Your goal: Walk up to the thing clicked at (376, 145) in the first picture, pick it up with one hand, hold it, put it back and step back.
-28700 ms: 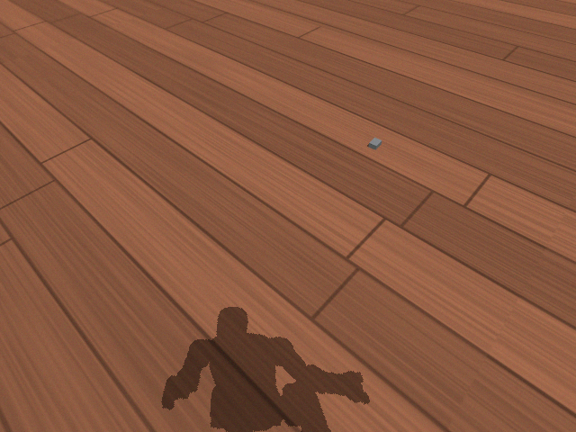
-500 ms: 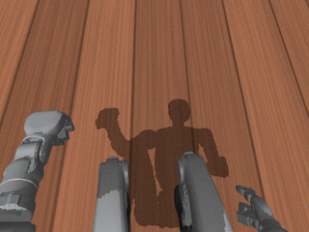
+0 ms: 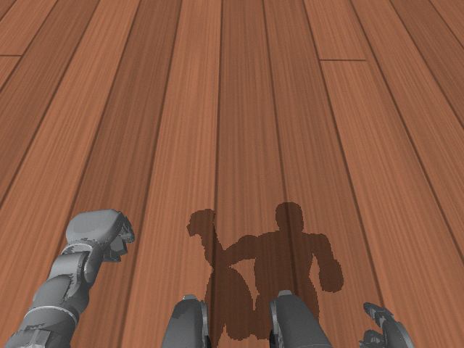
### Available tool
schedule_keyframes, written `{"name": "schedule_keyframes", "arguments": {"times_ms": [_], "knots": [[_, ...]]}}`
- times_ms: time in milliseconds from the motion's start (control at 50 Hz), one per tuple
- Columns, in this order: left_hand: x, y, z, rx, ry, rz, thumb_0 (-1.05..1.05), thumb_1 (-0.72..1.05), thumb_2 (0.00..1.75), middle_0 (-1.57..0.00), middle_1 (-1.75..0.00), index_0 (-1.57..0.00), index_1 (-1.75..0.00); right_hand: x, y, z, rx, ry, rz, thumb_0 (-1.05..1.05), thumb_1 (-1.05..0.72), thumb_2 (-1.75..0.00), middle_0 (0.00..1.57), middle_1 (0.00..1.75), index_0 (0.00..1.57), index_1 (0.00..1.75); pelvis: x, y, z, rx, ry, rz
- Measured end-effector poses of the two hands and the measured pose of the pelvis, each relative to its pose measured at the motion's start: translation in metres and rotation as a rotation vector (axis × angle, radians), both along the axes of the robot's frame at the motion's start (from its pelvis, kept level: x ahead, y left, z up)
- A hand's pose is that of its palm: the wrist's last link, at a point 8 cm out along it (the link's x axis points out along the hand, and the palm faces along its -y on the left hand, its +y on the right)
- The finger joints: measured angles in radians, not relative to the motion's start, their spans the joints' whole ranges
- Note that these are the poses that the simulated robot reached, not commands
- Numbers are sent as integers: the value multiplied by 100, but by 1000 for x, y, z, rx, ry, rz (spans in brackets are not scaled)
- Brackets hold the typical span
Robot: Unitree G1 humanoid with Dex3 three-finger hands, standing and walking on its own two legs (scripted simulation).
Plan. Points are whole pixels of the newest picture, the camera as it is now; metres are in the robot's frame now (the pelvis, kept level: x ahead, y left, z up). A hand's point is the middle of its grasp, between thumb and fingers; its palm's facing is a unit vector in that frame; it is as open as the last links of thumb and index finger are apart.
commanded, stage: lift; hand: left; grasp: from above
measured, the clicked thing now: (108, 246) +0.34 +0.26 -0.11
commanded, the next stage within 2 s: hold in 0.44 s
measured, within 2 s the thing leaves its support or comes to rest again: neither
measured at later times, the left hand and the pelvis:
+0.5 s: hand (103, 219) +0.34 +0.22 +0.01, palm faces -0.46 -0.06 -0.89, open 5.4 cm; pelvis +0.03 +0.00 +0.08, yaw +0 degrees
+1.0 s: hand (97, 206) +0.34 +0.22 +0.05, palm faces -0.46 -0.04 -0.89, open 5.2 cm; pelvis +0.05 +0.00 +0.11, yaw +0 degrees
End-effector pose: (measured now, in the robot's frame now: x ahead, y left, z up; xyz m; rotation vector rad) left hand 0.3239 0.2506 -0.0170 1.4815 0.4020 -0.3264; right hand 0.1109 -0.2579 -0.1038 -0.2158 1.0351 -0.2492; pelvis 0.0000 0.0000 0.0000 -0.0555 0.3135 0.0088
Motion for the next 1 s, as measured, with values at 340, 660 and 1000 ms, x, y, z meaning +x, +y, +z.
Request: {"name": "schedule_keyframes", "arguments": {"times_ms": [340,660,1000], "knots": [[17,-20,64,6,-7,7,-10,52,4,-100,0,-123,-7,7,-6,61,18,4,-14,1,-91,-90,20,30,20,30,25,-3,65,26,-109,-2],[24,-26,101,10,15,-17,-9,51,7,-100,0,-123,-6,30,-7,91,33,-33,-16,1,-91,-90,20,30,20,30,40,-4,94,40,-177,-7],[26,-29,127,9,11,-38,-11,53,4,-100,0,-125,-3,50,-5,105,44,-76,-14,1,-90,-90,20,30,20,30,47,-3,105,46,-220,-15]]}}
